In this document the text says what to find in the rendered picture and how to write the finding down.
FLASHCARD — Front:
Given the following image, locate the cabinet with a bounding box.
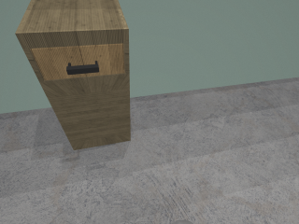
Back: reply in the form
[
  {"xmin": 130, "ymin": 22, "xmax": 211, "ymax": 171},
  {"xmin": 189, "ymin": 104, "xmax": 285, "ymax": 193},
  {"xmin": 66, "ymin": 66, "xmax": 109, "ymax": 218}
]
[{"xmin": 15, "ymin": 0, "xmax": 131, "ymax": 150}]

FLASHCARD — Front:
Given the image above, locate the handle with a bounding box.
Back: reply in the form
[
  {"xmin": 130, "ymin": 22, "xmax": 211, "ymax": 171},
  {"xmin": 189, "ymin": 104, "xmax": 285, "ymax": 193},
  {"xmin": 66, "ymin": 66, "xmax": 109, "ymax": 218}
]
[{"xmin": 66, "ymin": 61, "xmax": 99, "ymax": 75}]

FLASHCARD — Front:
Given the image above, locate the drawer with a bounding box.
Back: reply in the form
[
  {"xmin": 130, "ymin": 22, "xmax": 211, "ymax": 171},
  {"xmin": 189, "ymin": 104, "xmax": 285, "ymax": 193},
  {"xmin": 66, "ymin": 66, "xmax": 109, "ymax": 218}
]
[{"xmin": 30, "ymin": 43, "xmax": 125, "ymax": 80}]

